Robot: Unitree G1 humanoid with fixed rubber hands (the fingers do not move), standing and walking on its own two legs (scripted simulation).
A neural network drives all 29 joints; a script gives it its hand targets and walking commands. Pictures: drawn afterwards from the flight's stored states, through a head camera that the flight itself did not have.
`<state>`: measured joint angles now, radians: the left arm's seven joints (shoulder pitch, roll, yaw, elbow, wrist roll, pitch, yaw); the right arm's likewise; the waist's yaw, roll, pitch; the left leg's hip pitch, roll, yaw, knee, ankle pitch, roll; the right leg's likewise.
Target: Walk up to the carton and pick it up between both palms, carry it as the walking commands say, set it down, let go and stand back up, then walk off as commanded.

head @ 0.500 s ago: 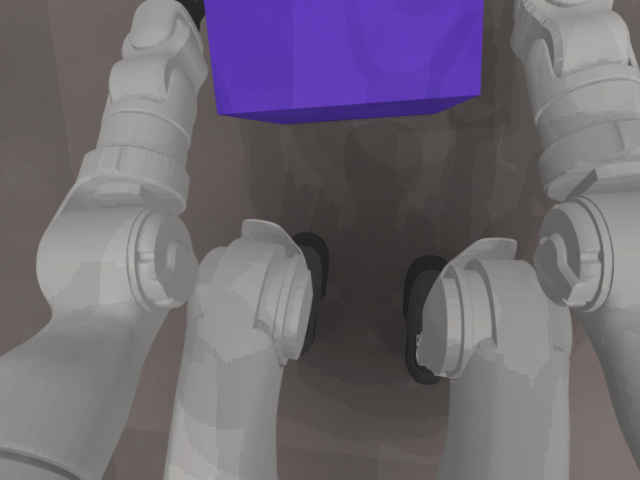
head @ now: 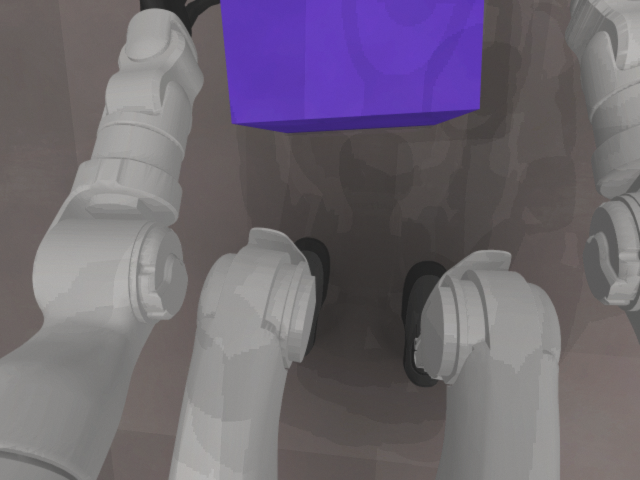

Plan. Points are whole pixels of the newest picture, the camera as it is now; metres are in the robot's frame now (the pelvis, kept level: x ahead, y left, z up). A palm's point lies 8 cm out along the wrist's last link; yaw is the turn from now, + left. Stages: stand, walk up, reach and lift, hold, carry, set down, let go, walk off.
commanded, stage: set down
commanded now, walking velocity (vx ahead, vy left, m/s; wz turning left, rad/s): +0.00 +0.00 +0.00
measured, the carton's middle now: (352, 18) +0.55 +0.04 -0.25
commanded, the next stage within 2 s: let go in 1.20 s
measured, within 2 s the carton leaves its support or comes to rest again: neither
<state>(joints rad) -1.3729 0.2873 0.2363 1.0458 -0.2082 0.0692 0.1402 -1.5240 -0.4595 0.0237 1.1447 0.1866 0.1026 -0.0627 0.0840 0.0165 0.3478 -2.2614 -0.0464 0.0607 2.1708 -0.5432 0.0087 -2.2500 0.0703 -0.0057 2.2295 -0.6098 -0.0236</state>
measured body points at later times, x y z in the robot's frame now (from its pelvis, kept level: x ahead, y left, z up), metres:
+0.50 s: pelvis +0.01 +0.00 +0.11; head +0.35 -0.01 +0.41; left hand +0.54 +0.22 +0.00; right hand +0.60 -0.17 +0.00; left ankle +0.12 +0.10 -0.33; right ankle +0.10 -0.10 -0.33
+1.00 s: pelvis +0.03 +0.00 +0.25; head +0.34 -0.01 +0.58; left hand +0.54 +0.22 +0.16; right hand +0.60 -0.18 +0.16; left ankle +0.12 +0.10 -0.33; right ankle +0.10 -0.10 -0.33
